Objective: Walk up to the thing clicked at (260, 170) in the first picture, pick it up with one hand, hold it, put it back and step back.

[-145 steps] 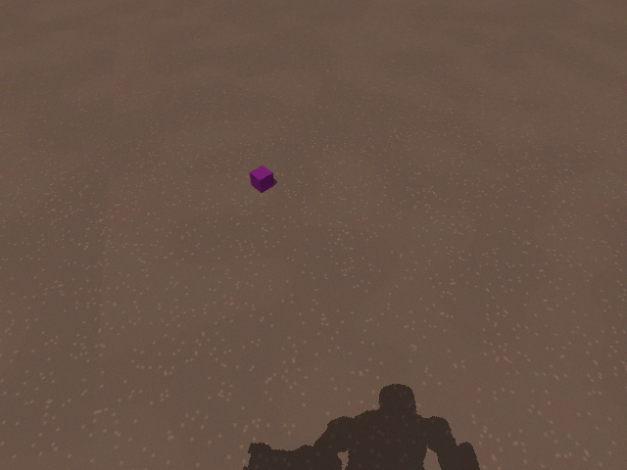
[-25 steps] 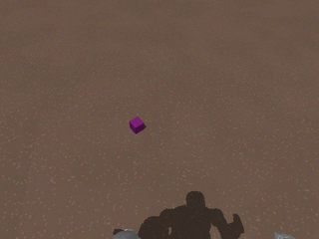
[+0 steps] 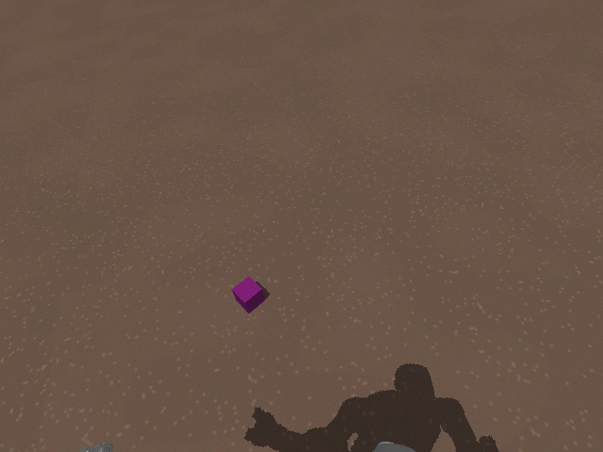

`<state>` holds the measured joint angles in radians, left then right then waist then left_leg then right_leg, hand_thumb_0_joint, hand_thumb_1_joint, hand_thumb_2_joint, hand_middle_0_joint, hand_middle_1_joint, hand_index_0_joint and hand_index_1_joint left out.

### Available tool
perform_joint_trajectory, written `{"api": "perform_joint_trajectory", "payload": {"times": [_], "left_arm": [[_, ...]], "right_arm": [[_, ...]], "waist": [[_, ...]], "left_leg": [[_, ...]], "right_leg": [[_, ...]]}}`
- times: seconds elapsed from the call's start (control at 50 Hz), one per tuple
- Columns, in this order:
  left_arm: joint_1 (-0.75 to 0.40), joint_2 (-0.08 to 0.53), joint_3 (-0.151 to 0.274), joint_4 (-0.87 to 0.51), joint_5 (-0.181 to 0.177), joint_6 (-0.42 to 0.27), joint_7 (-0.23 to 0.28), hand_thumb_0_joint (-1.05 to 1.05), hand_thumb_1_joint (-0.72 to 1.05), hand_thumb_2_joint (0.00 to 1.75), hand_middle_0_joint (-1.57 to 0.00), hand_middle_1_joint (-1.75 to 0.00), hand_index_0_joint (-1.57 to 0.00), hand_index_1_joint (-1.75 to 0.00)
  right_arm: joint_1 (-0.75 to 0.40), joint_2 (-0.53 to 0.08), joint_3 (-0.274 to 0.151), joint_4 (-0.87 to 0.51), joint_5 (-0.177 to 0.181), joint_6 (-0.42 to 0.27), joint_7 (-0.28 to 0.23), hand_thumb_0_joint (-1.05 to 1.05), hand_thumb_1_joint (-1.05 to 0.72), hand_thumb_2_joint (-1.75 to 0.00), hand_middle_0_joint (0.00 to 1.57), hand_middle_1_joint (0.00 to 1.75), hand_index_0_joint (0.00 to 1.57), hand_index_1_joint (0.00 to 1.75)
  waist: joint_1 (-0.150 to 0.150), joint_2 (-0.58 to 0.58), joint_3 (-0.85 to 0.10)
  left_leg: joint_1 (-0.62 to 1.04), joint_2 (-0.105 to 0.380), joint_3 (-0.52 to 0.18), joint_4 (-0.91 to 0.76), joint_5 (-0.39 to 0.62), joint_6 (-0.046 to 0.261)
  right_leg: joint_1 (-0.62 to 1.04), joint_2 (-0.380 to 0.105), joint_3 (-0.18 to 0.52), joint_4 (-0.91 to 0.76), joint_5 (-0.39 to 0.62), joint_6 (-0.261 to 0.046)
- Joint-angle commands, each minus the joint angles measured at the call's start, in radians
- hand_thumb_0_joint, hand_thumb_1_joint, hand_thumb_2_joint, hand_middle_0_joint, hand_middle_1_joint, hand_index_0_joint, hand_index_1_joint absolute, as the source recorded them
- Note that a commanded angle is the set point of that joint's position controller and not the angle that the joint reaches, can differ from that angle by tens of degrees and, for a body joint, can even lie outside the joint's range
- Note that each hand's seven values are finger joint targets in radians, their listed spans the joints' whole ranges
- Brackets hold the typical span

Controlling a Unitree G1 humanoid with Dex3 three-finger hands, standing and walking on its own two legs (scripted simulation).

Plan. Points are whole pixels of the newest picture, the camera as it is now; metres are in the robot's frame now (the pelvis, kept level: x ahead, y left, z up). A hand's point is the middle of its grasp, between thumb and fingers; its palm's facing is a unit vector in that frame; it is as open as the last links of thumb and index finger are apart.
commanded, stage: walk up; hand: left
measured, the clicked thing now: (248, 294) +0.76 +0.28 -0.71
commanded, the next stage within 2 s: none
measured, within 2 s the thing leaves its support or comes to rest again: neither
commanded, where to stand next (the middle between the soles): +0.34 +0.03 m, yaw +1 degrees
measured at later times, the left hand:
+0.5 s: hand out of the picture +0.15 +0.30 -0.14, palm faces +0.04 -0.93 -0.37, open 7.4 cm
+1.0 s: hand (163, 341) +0.33 +0.27 -0.13, palm faces -0.01 -0.90 -0.43, open 7.4 cm
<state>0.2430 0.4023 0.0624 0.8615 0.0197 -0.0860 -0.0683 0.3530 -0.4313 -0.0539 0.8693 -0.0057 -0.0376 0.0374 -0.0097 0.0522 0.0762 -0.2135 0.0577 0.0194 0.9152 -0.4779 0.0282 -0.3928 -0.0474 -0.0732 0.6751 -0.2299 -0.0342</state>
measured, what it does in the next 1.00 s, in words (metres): walks ahead: left foot, then right foot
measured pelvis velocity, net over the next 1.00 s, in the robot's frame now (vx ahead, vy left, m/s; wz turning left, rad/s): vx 0.27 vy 0.00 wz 0.03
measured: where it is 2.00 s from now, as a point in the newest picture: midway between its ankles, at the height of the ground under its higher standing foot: (322, 430)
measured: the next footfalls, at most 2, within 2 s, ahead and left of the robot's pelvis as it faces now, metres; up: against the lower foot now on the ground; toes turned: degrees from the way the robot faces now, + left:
left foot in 0.46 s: +0.27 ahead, +0.16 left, +0.00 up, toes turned +7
right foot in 0.86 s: +0.40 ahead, -0.11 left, +0.00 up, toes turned +0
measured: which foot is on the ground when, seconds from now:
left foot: up 0.00-0.44, down 0.46-0.88, up 0.90-1.00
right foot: down 0.00-0.50, up 0.52-0.84, down 0.86-1.00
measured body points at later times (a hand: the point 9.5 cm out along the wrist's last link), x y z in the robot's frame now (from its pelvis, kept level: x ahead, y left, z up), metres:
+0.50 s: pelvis +0.16 +0.02 +0.00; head +0.18 +0.04 +0.45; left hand +0.15 +0.35 -0.12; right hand +0.28 -0.29 -0.09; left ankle +0.23 +0.15 -0.72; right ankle +0.09 -0.10 -0.71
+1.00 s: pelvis +0.27 +0.00 +0.00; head +0.31 -0.03 +0.45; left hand +0.33 +0.32 -0.10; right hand +0.37 -0.30 -0.14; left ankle +0.25 +0.14 -0.69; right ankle +0.36 -0.11 -0.72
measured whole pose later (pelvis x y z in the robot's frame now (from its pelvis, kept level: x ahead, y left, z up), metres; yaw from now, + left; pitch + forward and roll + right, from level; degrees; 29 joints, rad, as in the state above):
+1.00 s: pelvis +0.27 +0.00 +0.00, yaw +2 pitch -2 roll +1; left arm 0.22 0.36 0.01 0.90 0.02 -0.06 0.00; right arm 0.19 -0.40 -0.03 0.88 0.01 0.02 0.01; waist 0.01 0.07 0.15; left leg -0.34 0.02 0.00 0.88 -0.58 0.03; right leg -0.41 -0.03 -0.03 0.66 -0.21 -0.01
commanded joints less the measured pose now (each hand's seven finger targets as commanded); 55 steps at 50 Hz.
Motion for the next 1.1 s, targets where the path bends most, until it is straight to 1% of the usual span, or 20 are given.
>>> {"api": "perform_joint_trajectory", "payload": {"times": [0.0,0.08,0.26,0.36,0.42,0.44,0.46,0.48,0.5,0.52,0.58,0.66,0.78,0.82,0.84,0.86,0.88,0.9,0.96,1.08], "left_arm": [[0.125,0.308,0.086,-0.048,-0.030,-0.014,0.043,0.00,0.90,0.90,-0.20,-0.30,-0.20,-0.30],[0.073,0.249,0.062,-0.067,-0.024,-0.028,0.046,0.00,0.90,0.90,-0.20,-0.30,-0.20,-0.30],[0.142,0.273,0.082,-0.087,-0.006,-0.028,0.048,0.00,0.90,0.90,-0.20,-0.30,-0.20,-0.30],[0.104,0.290,0.077,-0.100,-0.007,-0.025,0.047,0.00,0.90,0.90,-0.20,-0.30,-0.20,-0.30],[0.098,0.269,0.060,-0.102,-0.009,-0.015,0.048,0.00,0.90,0.90,-0.20,-0.30,-0.20,-0.30],[0.137,0.225,0.042,-0.098,-0.012,-0.009,0.046,0.00,0.90,0.90,-0.20,-0.30,-0.20,-0.30],[0.200,0.159,0.021,-0.106,-0.025,-0.005,0.047,0.00,0.90,0.90,-0.20,-0.30,-0.20,-0.30],[0.222,0.149,0.022,-0.094,-0.031,0.003,0.051,0.00,0.90,0.90,-0.20,-0.30,-0.20,-0.30],[0.166,0.239,0.040,-0.079,-0.017,0.014,0.064,0.00,0.90,0.90,-0.20,-0.30,-0.20,-0.30],[0.122,0.249,0.036,-0.082,-0.017,0.013,0.064,0.00,0.90,0.90,-0.20,-0.30,-0.20,-0.30],[0.177,0.210,0.032,-0.051,-0.034,0.021,0.046,0.00,0.90,0.90,-0.20,-0.30,-0.20,-0.30],[0.157,0.189,0.032,-0.044,-0.028,0.027,0.033,0.00,0.90,0.90,-0.20,-0.30,-0.20,-0.30],[0.125,0.156,0.030,-0.004,-0.019,0.013,0.067,0.00,0.90,0.90,-0.20,-0.30,-0.20,-0.30],[0.171,0.184,0.036,0.032,-0.017,0.001,0.078,0.00,0.90,0.90,-0.20,-0.30,-0.20,-0.30],[0.191,0.221,0.047,0.034,-0.012,-0.008,0.085,0.00,0.90,0.90,-0.20,-0.30,-0.20,-0.30],[0.167,0.281,0.058,0.019,-0.006,-0.015,0.091,0.00,0.90,0.90,-0.20,-0.30,-0.20,-0.30],[0.113,0.275,0.042,-0.012,-0.012,-0.012,0.090,0.00,0.90,0.90,-0.20,-0.30,-0.20,-0.30],[0.035,0.310,0.045,-0.022,-0.015,0.000,0.096,0.00,0.90,0.90,-0.20,-0.30,-0.20,-0.30],[-0.024,0.247,0.026,-0.021,-0.006,0.010,0.098,0.00,0.90,0.90,-0.20,-0.30,-0.20,-0.30],[-0.095,0.248,0.022,-0.008,-0.012,0.038,0.097,0.00,0.90,0.90,-0.20,-0.30,-0.20,-0.30]], "right_arm": [[-0.002,-0.219,-0.049,-0.069,0.019,-0.033,-0.016,0.00,-0.90,-0.90,0.20,0.30,0.20,0.30],[0.068,-0.170,-0.045,-0.026,0.011,-0.011,0.006,0.00,-0.90,-0.90,0.20,0.30,0.20,0.30],[-0.124,-0.154,-0.056,-0.093,-0.015,-0.006,0.032,0.00,-0.90,-0.90,0.20,0.30,0.20,0.30],[-0.150,-0.155,-0.059,-0.102,-0.017,-0.023,0.039,0.00,-0.90,-0.90,0.20,0.30,0.20,0.30],[-0.032,-0.169,-0.065,-0.069,-0.020,-0.040,0.029,0.00,-0.90,-0.90,0.20,0.30,0.20,0.30],[0.058,-0.204,-0.079,-0.040,-0.025,-0.047,0.016,0.00,-0.90,-0.90,0.20,0.30,0.20,0.30],[0.128,-0.284,-0.104,-0.043,-0.040,-0.053,0.002,0.00,-0.90,-0.90,0.20,0.30,0.20,0.30],[0.104,-0.323,-0.108,-0.075,-0.024,-0.055,-0.008,0.00,-0.90,-0.90,0.20,0.30,0.20,0.30],[0.104,-0.324,-0.113,-0.069,0.007,-0.049,-0.007,0.00,-0.90,-0.90,0.20,0.30,0.20,0.30],[0.089,-0.294,-0.103,-0.070,0.013,-0.044,-0.013,0.00,-0.90,-0.90,0.20,0.30,0.20,0.30],[-0.008,-0.216,-0.063,-0.095,0.016,-0.054,-0.021,0.00,-0.90,-0.90,0.20,0.30,0.20,0.30],[-0.062,-0.222,-0.062,-0.128,0.002,-0.052,-0.019,0.00,-0.90,-0.90,0.20,0.30,0.20,0.30],[-0.121,-0.200,-0.043,-0.119,0.005,-0.019,-0.027,0.00,-0.90,-0.90,0.20,0.30,0.20,0.30],[-0.145,-0.158,-0.027,-0.120,0.018,-0.001,-0.029,0.00,-0.90,-0.90,0.20,0.30,0.20,0.30],[-0.115,-0.113,-0.013,-0.115,0.026,0.003,-0.030,0.00,-0.90,-0.90,0.20,0.30,0.20,0.30],[-0.046,-0.055,0.006,-0.108,0.031,0.011,-0.029,0.00,-0.90,-0.90,0.20,0.30,0.20,0.30],[-0.013,-0.085,0.002,-0.077,0.021,0.033,-0.039,0.00,-0.90,-0.90,0.20,0.30,0.20,0.30],[-0.048,-0.145,-0.020,-0.071,0.017,0.039,-0.049,0.00,-0.90,-0.90,0.20,0.30,0.20,0.30],[-0.066,-0.155,-0.023,-0.016,0.024,0.040,-0.045,0.00,-0.90,-0.90,0.20,0.30,0.20,0.30],[-0.059,-0.137,-0.023,0.058,0.002,0.038,-0.044,0.00,-0.90,-0.90,0.20,0.30,0.20,0.30]], "waist": [[0.067,-0.190,-0.004],[0.018,-0.201,-0.020],[0.075,-0.148,0.036],[0.054,-0.145,0.015],[-0.022,-0.072,-0.046],[-0.057,0.048,-0.123],[-0.072,0.247,-0.192],[-0.052,0.246,-0.162],[-0.069,0.146,-0.145],[-0.061,0.080,-0.084],[0.006,0.068,-0.019],[0.010,0.131,0.020],[0.033,0.109,-0.030],[0.066,-0.001,-0.088],[0.083,-0.132,-0.141],[0.056,-0.294,-0.177],[0.020,-0.181,-0.155],[0.023,-0.226,-0.129],[0.009,-0.239,-0.140],[-0.008,-0.246,-0.183]], "left_leg": [[-0.416,0.009,-0.122,0.268,0.077,0.009],[-0.291,0.002,-0.090,0.148,0.203,-0.001],[-0.367,0.025,-0.081,-0.182,0.298,-0.033],[-0.204,0.044,-0.015,-0.289,0.291,-0.007],[0.021,-0.015,0.033,-0.400,0.282,0.021],[0.181,-0.026,0.003,-0.453,0.224,0.048],[0.340,0.162,-0.299,-0.524,0.141,0.119],[0.399,0.344,-0.644,-0.611,0.164,0.215],[0.350,0.385,-0.663,-0.592,0.240,0.278],[0.243,0.360,-0.565,-0.591,0.356,0.278],[0.098,0.205,-0.195,-0.572,0.587,0.164],[-0.024,0.180,-0.117,-0.622,0.390,0.200],[-0.131,0.177,-0.054,-0.425,0.691,0.174],[-0.137,0.092,-0.008,-0.257,0.511,0.104],[-0.137,0.042,0.028,-0.101,0.346,0.069],[-0.247,-0.049,0.038,0.016,0.011,0.014],[-0.188,-0.047,-0.070,0.045,-0.108,0.006],[-0.188,-0.024,-0.044,0.050,-0.154,0.009],[-0.166,0.004,-0.066,-0.028,-0.117,0.003],[-0.017,-0.045,-0.001,-0.333,0.130,-0.010]], "right_leg": [[0.298,-0.310,0.525,-0.444,-0.123,-0.162],[0.196,-0.187,0.226,-0.422,0.085,-0.117],[0.274,-0.230,0.170,-0.466,-0.091,-0.131],[0.203,-0.257,0.152,-0.396,-0.077,-0.170],[0.156,-0.197,0.080,-0.171,0.141,-0.127],[0.112,-0.125,0.014,0.064,0.241,-0.094],[-0.071,-0.031,-0.033,0.341,0.090,-0.031],[-0.288,0.094,-0.007,0.443,-0.297,-0.001],[-0.280,0.016,0.085,0.510,-0.340,-0.015],[-0.271,0.000,0.121,0.542,-0.312,-0.017],[-0.152,-0.037,0.155,0.405,-0.154,-0.013],[-0.101,-0.044,0.078,0.250,-0.068,0.030],[0.127,0.005,0.020,0.006,0.107,0.031],[0.266,0.037,0.019,-0.149,0.240,0.019],[0.326,-0.024,0.073,-0.222,0.336,0.008],[0.382,-0.235,0.385,-0.256,0.487,-0.060],[0.267,-0.325,0.510,-0.290,0.393,-0.143],[0.212,-0.349,0.547,-0.288,0.319,-0.226],[0.176,-0.243,0.363,-0.249,0.230,-0.165],[0.113,-0.188,0.257,-0.155,0.205,-0.126]]}}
